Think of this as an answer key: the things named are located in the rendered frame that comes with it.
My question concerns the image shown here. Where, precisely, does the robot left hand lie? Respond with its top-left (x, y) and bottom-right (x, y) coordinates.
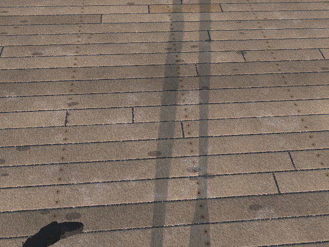
top-left (22, 221), bottom-right (84, 247)

